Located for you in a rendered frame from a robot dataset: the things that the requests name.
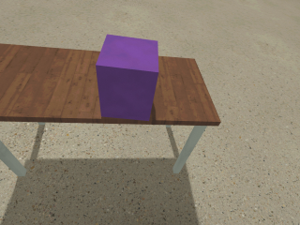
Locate carton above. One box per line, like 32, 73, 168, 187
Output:
96, 34, 159, 121

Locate table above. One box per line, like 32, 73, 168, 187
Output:
0, 43, 221, 176

